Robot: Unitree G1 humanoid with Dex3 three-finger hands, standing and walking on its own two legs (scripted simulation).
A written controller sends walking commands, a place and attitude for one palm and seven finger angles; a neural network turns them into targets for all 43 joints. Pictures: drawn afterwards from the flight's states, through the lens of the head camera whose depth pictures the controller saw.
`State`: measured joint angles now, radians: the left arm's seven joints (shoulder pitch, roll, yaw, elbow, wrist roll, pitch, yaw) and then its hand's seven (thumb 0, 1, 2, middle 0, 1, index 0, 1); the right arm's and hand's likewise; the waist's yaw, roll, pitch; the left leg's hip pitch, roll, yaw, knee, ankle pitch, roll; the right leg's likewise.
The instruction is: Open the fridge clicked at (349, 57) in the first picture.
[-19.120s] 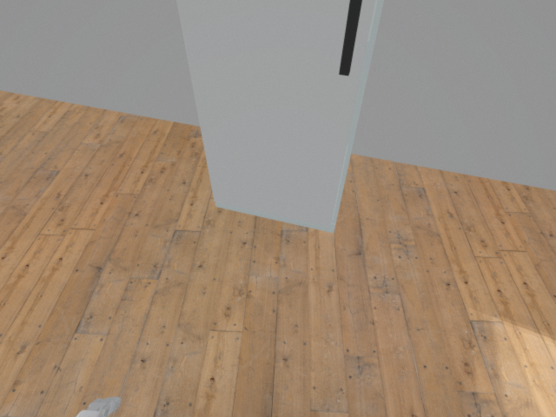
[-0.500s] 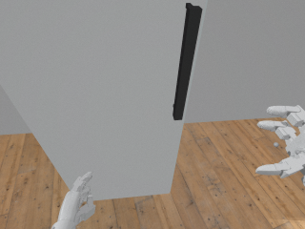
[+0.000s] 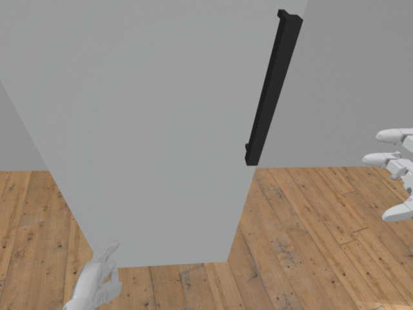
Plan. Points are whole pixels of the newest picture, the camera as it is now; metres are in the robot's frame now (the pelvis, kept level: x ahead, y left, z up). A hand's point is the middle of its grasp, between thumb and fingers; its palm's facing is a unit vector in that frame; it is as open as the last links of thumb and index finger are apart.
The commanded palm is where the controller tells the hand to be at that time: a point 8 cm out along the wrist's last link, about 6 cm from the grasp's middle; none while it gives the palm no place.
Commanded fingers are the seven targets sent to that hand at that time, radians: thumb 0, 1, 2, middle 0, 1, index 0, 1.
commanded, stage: raise the hand to about handle height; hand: right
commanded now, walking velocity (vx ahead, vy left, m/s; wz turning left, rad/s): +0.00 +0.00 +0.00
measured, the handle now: (264, 99) +0.47 -0.10 +0.21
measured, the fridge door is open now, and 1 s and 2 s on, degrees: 0 0 0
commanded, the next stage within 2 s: move the hooked fingers beside the handle in 0.34 s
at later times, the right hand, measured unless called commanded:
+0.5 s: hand (399, 175) +0.27 -0.28 +0.21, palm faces +0.03 +0.99 -0.10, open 13.9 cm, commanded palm +0.25 -0.31 +0.22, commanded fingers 0.00 0.50 -0.30 0.30 1.20 0.30 1.20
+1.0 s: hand (358, 153) +0.33 -0.24 +0.20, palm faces -0.01 +1.00 -0.07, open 14.0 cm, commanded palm +0.30 -0.29 +0.21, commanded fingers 0.00 0.50 -0.30 0.30 1.20 0.30 1.20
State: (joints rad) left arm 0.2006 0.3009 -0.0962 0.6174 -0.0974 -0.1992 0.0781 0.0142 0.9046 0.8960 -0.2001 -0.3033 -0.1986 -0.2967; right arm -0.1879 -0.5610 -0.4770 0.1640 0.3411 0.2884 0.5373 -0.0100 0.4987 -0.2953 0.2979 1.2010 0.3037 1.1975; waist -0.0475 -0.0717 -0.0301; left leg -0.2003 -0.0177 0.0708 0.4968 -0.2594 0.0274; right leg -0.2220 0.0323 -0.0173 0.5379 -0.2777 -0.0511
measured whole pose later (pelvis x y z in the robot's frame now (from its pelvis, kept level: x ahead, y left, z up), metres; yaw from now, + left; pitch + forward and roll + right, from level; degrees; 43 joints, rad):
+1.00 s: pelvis +0.01 +0.00 +0.00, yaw +1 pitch -2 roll +0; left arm 0.23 0.28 -0.09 0.62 -0.10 -0.19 0.08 0.01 0.91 0.90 -0.20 -0.30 -0.20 -0.30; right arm -0.30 -0.47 -0.39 0.20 0.29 0.25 0.41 -0.01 0.50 -0.30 0.30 1.20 0.31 1.20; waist -0.03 -0.06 -0.03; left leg -0.20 -0.01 0.06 0.49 -0.27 0.03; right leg -0.20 0.04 -0.03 0.51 -0.28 -0.05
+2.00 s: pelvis +0.02 +0.01 +0.00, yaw +1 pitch +0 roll +0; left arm 0.27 0.27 -0.07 0.67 -0.10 -0.12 0.09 0.01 0.91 0.90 -0.20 -0.30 -0.20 -0.30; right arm -0.60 -0.41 -0.29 0.52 0.25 0.16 0.30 -0.01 0.50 -0.30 0.30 1.20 0.31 1.20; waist 0.02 -0.04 -0.05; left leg -0.22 -0.03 0.05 0.48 -0.27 0.04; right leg -0.22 0.03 -0.03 0.49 -0.28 -0.04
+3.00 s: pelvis +0.02 +0.01 +0.00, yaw +2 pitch +0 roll +0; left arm 0.31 0.27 -0.06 0.67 -0.09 -0.09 0.08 0.01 0.91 0.90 -0.20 -0.30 -0.20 -0.30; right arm -0.61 -0.39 -0.29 0.55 0.22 0.10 0.26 -0.01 0.50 -0.30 0.30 1.20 0.31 1.20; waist 0.02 -0.03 -0.05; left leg -0.20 -0.04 0.04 0.46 -0.26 0.04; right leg -0.20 0.02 -0.04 0.47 -0.27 -0.04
